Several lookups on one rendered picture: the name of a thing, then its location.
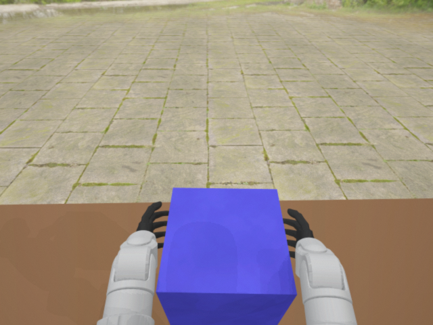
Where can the robot left forearm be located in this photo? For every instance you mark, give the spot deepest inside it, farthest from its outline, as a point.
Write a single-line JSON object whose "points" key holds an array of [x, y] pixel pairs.
{"points": [[131, 286]]}

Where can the robot right forearm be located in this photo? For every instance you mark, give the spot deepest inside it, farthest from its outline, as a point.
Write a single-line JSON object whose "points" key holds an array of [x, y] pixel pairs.
{"points": [[325, 292]]}

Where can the robot left hand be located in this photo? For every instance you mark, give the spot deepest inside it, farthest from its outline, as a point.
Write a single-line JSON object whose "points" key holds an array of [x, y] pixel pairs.
{"points": [[148, 218]]}

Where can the carton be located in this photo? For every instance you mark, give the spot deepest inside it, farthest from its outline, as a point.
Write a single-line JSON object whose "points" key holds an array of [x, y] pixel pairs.
{"points": [[225, 259]]}

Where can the robot right hand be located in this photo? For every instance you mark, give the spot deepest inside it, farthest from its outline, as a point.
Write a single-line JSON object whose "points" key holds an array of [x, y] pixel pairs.
{"points": [[301, 226]]}

